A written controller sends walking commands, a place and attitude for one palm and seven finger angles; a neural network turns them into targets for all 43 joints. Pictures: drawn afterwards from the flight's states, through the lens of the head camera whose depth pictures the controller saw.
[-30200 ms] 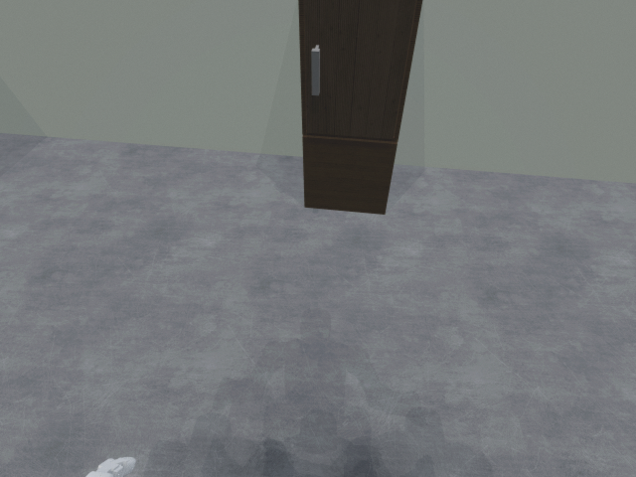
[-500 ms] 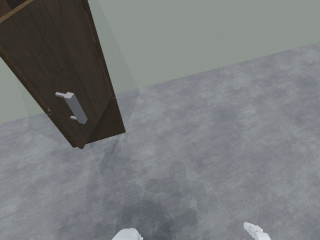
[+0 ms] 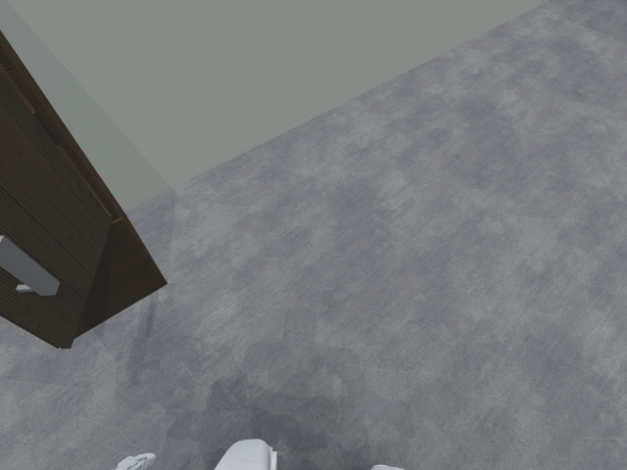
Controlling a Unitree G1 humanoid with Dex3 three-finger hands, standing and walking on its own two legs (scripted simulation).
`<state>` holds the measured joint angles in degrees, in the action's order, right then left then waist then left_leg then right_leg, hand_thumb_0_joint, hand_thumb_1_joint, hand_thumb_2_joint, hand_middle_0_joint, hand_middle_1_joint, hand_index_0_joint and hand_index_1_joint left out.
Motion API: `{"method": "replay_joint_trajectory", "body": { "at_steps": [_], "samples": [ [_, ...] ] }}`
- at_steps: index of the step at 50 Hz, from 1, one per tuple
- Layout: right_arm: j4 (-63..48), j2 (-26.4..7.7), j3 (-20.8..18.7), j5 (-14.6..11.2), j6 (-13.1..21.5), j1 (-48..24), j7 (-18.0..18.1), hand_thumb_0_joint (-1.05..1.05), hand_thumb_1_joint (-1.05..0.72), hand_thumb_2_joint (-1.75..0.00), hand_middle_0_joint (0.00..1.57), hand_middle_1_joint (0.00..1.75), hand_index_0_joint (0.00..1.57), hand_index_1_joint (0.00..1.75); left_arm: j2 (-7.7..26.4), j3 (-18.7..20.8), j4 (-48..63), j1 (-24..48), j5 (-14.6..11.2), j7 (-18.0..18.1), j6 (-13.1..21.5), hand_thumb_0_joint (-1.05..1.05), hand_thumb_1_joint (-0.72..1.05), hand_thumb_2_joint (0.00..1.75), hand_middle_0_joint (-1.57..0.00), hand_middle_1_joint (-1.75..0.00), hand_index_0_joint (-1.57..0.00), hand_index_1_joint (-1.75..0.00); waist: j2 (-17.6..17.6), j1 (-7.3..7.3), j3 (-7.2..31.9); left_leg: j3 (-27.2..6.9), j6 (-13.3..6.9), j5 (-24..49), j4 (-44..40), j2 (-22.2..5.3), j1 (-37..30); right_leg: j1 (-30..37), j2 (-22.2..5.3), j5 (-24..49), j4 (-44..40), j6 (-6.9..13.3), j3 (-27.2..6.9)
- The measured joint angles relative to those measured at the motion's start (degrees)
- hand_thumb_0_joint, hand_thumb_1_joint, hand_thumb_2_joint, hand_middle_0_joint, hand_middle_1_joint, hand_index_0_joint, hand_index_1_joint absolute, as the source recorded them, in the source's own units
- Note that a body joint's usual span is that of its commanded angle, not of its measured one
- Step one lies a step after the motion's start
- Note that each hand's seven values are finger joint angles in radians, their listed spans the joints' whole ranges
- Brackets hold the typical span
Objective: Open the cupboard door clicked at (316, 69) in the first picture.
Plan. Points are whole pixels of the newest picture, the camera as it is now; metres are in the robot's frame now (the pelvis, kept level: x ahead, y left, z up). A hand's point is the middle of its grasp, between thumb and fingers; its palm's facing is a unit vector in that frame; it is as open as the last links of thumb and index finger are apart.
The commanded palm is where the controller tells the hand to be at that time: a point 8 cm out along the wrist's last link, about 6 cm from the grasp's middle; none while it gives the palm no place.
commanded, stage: walk to a spot facing it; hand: left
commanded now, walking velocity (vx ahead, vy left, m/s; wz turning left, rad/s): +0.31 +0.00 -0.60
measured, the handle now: (10, 268) +0.39 +0.53 -0.07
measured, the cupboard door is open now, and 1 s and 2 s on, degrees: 55 55 55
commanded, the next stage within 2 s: turn to face it in 1.58 s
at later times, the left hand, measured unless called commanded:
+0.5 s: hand (281, 313) +0.36 +0.09 -0.15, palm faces -0.41 -0.90 -0.18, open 7.4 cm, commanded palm none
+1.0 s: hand (299, 285) +0.43 +0.06 -0.17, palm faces -0.38 -0.91 -0.20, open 7.3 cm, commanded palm none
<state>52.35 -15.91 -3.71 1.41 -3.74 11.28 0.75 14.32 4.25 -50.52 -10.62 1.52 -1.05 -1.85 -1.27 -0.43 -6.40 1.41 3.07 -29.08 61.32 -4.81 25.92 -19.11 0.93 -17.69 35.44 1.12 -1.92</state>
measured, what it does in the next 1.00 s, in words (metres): walks ahead, turning right: left foot, then right foot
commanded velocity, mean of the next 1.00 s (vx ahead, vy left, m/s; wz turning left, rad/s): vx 0.36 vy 0.00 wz -0.34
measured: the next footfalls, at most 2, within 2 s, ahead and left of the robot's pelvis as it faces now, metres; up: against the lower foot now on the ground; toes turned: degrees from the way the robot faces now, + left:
left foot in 0.16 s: +0.09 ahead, +0.13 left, +0.00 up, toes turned -3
right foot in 0.54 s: +0.23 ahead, -0.18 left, +0.00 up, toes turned -25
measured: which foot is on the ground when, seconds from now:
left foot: up 0.00-0.14, down 0.16-0.52, up 0.54-0.90, down 0.92-1.00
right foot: down 0.00-0.16, up 0.18-0.52, down 0.54-0.92, up 0.94-1.00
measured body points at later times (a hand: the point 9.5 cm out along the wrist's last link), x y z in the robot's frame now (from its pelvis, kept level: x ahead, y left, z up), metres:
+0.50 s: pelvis +0.15 -0.04 +0.00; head +0.20 -0.05 +0.45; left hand +0.38 +0.13 -0.13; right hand -0.02 -0.23 -0.13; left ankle +0.05 +0.13 -0.73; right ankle +0.19 -0.16 -0.71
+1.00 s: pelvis +0.36 -0.12 +0.00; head +0.38 -0.12 +0.45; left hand +0.45 +0.11 -0.16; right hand +0.35 -0.38 -0.13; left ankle +0.44 -0.03 -0.73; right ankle +0.22 -0.16 -0.66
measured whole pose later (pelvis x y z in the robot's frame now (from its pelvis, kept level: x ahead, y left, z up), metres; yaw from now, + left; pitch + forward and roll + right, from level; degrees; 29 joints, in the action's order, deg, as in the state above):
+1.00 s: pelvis +0.36 -0.12 +0.00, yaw -27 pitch +0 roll +0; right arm 53.9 -9.6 -2.0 2.9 4.4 9.3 -0.1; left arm 12.6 3.9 -61.6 -18.5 0.9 -1.2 1.4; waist 1.9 -1.0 -2.5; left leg 7.2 -0.7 -15.2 34.4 -3.8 19.4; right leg -17.7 1.4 -26.5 60.0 2.7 1.1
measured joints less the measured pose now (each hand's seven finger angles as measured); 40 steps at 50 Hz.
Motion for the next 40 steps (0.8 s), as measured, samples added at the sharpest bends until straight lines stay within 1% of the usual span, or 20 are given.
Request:
{"method": "replay_joint_trajectory", "body": {
  "at_steps": [3, 7, 8, 10, 11, 13, 15, 17, 20, 23, 25, 26, 27, 29, 30, 31, 33, 35, 37, 40],
  "samples": [
    [-0.6, 0.4, 0.0, 0.0, 1.1, -0.1, -0.6, 0.01, -0.91, -0.9, 0.2, 0.3, 0.2, 0.3, -0.2, -0.4, -1.2, -1.8, 0.1, 0.1, 0.4, 0.01, 0.9, 0.9, -0.2, -0.3, -0.2, -0.3, 2.1, -0.05, 1.2, 1.3, 0.0, 2.2, -7.0, 1.4, -0.7, 1.8, 0.1, 1.7, -3.7, 0.1, -2.8],
    [-1.9, 1.0, 0.4, 0.0, 3.5, 0.8, -0.7, 0.01, -0.91, -0.9, 0.2, 0.3, 0.2, 0.3, -0.5, -0.6, -2.5, -4.0, 0.0, -0.6, 0.3, 0.01, 0.9, 0.9, -0.2, -0.3, -0.2, -0.3, 3.4, -0.05, 3.3, 2.8, -0.3, 6.6, -24.4, 2.9, -7.1, 2.4, 0.9, 0.0, -3.2, 0.0, -6.0],
    [-2.5, 0.7, 0.5, 0.2, 4.4, 1.5, -0.5, 0.01, -0.91, -0.9, 0.2, 0.3, 0.2, 0.3, -0.9, -0.7, -2.5, -4.6, -0.2, -0.9, 0.1, 0.01, 0.9, 0.9, -0.2, -0.3, -0.2, -0.3, 2.5, 0.2, 4.2, 2.4, -1.1, 6.7, -28.7, 2.4, -8.7, 1.2, 1.7, -3.4, -0.5, 0.3, -5.8],
    [-2.1, 1.4, 0.9, 0.8, 5.9, 2.4, 0.2, 0.01, -0.91, -0.9, 0.2, 0.3, 0.2, 0.3, -0.9, -0.4, -3.4, -4.0, -0.3, -1.2, -0.8, 0.01, 0.9, 0.9, -0.2, -0.3, -0.2, -0.3, 2.7, 0.74, 4.4, 3.6, -2.9, 9.4, -27.3, 1.8, -8.9, -2.7, 1.3, -9.5, 10.3, 0.2, -3.7],
    [-1.9, 2.0, 1.2, 1.0, 6.2, 3.2, 0.3, 0.01, -0.91, -0.9, 0.2, 0.3, 0.2, 0.3, -0.7, -0.2, -3.6, -3.5, -0.2, -1.6, -1.0, 0.01, 0.9, 0.9, -0.2, -0.3, -0.2, -0.3, 2.9, 0.93, 4.4, 4.4, -3.3, 9.5, -27.7, 1.3, -9.9, -4.9, 0.8, -9.5, 15.9, 0.0, -2.2],
    [-1.1, 3.2, 1.8, 1.2, 6.7, 5.6, 0.2, 0.0, -0.91, -0.9, 0.2, 0.3, 0.2, 0.3, -0.2, 0.3, -3.4, -1.9, 0.3, -2.3, -0.7, 0.01, 0.9, 0.9, -0.2, -0.3, -0.2, -0.3, 3.2, 1.38, 4.4, 5.2, -3.2, 9.9, -30.7, 0.5, -12.5, -9.1, -0.6, -6.3, 24.2, -0.5, 0.5],
    [0.3, 4.1, 2.3, 1.2, 7.0, 7.9, 0.3, 0.0, -0.91, -0.9, 0.2, 0.3, 0.21, 0.3, 0.0, 0.5, -2.6, 0.0, 0.4, -2.9, -0.2, 0.01, 0.9, 0.9, -0.2, -0.3, -0.2, -0.3, 3.2, 1.38, 4.1, 6.2, -2.3, 10.9, -34.7, -0.4, -15.5, -12.4, -2.2, -1.9, 27.4, -1.1, 2.5],
    [1.9, 4.7, 2.7, 1.2, 7.2, 9.8, 0.5, 0.0, -0.91, -0.9, 0.2, 0.3, 0.21, 0.3, 0.0, 0.4, -1.6, 2.1, 0.3, -3.2, 0.2, 0.01, 0.9, 0.9, -0.19, -0.3, -0.2, -0.3, 2.8, 1.39, 3.4, 7.5, -1.8, 11.4, -37.8, -1.2, -18.2, -14.5, -3.5, 1.0, 25.9, -1.3, 3.9],
    [3.9, 5.1, 2.8, 1.2, 7.3, 12.3, 0.5, 0.0, -0.91, -0.9, 0.2, 0.3, 0.21, 0.3, -0.4, -0.1, -0.7, 5.1, 0.1, -3.3, 0.5, 0.01, 0.91, 0.9, -0.19, -0.3, -0.2, -0.3, 2.1, 2.14, 2.3, 9.8, -0.8, 10.4, -40.1, -2.2, -21.8, -14.9, -4.4, 3.3, 17.9, -0.8, 5.9],
    [5.5, 5.2, 2.7, 1.4, 7.0, 14.4, 0.5, 0.0, -0.91, -0.9, 0.2, 0.3, 0.21, 0.3, -0.6, -0.5, -0.5, 7.8, 0.0, -3.3, 0.5, 0.01, 0.91, 0.9, -0.19, -0.3, -0.19, -0.3, 1.5, 3.67, 1.3, 12.2, 0.7, 7.8, -39.7, -3.2, -24.9, -12.6, -3.8, 3.2, 9.0, 0.3, 8.1],
    [6.6, 5.1, 2.7, 1.2, 6.6, 15.9, 0.4, 0.01, -0.91, -0.9, 0.2, 0.3, 0.21, 0.3, -0.6, -0.9, -0.3, 9.1, 0.0, -3.3, 0.9, 0.01, 0.91, 0.9, -0.19, -0.3, -0.19, -0.3, 1.0, 4.52, 0.8, 13.2, 1.8, 4.7, -36.7, -4.3, -26.1, -9.3, -2.5, 2.9, 3.8, 1.7, 9.6],
    [7.3, 5.3, 2.7, 0.9, 6.3, 16.8, 0.3, 0.01, -0.91, -0.9, 0.2, 0.3, 0.21, 0.3, -0.5, -1.0, 0.1, 9.5, 0.1, -3.2, 1.6, 0.01, 0.91, 0.9, -0.19, -0.3, -0.2, -0.3, 1.3, 4.7, 0.8, 13.2, 1.9, 2.8, -32.3, -4.9, -25.4, -6.6, -2.0, 3.3, 1.0, 2.9, 9.9],
    [7.9, 5.7, 2.8, 0.4, 5.8, 17.5, 0.1, 0.01, -0.91, -0.9, 0.2, 0.3, 0.21, 0.3, -0.2, -1.0, 0.5, 9.6, 0.2, -3.0, 2.6, 0.01, 0.91, 0.9, -0.19, -0.3, -0.2, -0.3, 2.4, 4.43, 1.1, 12.7, 1.3, 1.9, -24.0, -5.1, -22.6, -5.5, -2.3, 5.5, 0.2, 4.3, 9.0],
    [9.2, 5.3, 2.6, -0.4, 4.1, 15.1, -0.1, 0.01, -0.91, -0.9, 0.2, 0.3, 0.21, 0.3, -1.0, -0.8, 0.3, 9.4, -0.6, -1.8, 3.9, 0.01, 0.91, 0.9, -0.19, -0.3, -0.2, -0.3, 1.7, 4.25, -0.3, 6.1, 0.0, 0.0, -3.8, -4.8, -14.7, -4.9, -1.3, 2.8, 4.1, 4.2, 8.7],
    [9.2, 5.1, 2.3, -0.5, 3.7, 13.6, -0.1, 0.01, -0.91, -0.9, 0.2, 0.3, 0.21, 0.3, -1.5, -1.0, 0.0, 8.7, -0.8, -1.3, 4.1, 0.01, 0.91, 0.9, -0.19, -0.3, -0.2, -0.3, 1.1, 4.38, -0.8, 3.7, -0.3, 1.3, 3.0, -4.4, -10.8, -3.5, -0.6, 1.5, 3.7, 3.8, 8.7],
    [9.0, 5.0, 1.9, -0.4, 3.5, 11.9, -0.1, 0.01, -0.91, -0.9, 0.2, 0.3, 0.21, 0.3, -2.0, -1.1, -0.5, 7.8, -0.9, -0.9, 4.0, 0.0, 0.91, 0.9, -0.19, -0.3, -0.2, -0.3, 0.8, 4.44, -1.0, 2.4, -0.4, 2.9, 6.8, -4.2, -7.4, -1.9, 0.1, 1.0, 2.3, 3.5, 8.5],
    [7.7, 5.0, 1.5, -0.1, 3.5, 8.5, -0.1, 0.01, -0.91, -0.9, 0.2, 0.3, 0.2, 0.3, -2.7, -1.4, -1.8, 5.5, -0.8, -0.3, 3.8, 0.0, 0.91, 0.9, -0.2, -0.3, -0.2, -0.3, 0.9, 4.39, -0.7, 1.7, -0.2, 5.6, 7.0, -4.1, -1.9, 1.2, 0.9, 1.9, -1.9, 2.9, 7.5],
    [5.8, 5.3, 1.3, 0.2, 3.8, 5.4, -0.3, 0.01, -0.91, -0.9, 0.2, 0.3, 0.2, 0.3, -3.4, -1.5, -3.3, 3.1, -0.5, 0.0, 3.7, 0.0, 0.9, 0.9, -0.2, -0.3, -0.2, -0.3, 1.5, 4.12, -0.1, 1.8, -0.1, 8.1, 2.4, -4.1, 1.9, 3.8, 1.4, 2.8, -5.7, 3.2, 6.3],
    [4.1, 5.7, 1.1, 0.3, 4.4, 3.2, -0.7, 0.01, -0.91, -0.9, 0.2, 0.3, 0.2, 0.3, -3.2, -0.3, -4.4, 1.1, -0.8, 0.6, 4.1, -0.01, 0.93, 0.9, -0.2, -0.3, -0.2, -0.3, 2.0, 3.29, 0.8, 1.8, -0.1, 10.8, -4.1, -3.8, 3.9, 6.1, 1.7, 3.1, -8.6, 3.4, 5.3],
    [2.8, 6.0, 1.0, 0.5, 4.9, 0.5, -1.3, 0.01, -0.91, -0.9, 0.2, 0.3, 0.2, 0.3, -2.3, -0.2, -6.3, -1.6, -0.6, 0.1, 4.3, -0.01, 0.94, 0.9, -0.2, -0.3, -0.2, -0.3, 2.1, 1.81, 2.1, 2.0, -0.1, 14.5, -13.5, -3.0, 4.0, 9.4, 2.2, 2.1, -11.2, 3.2, 4.3]
  ]
}}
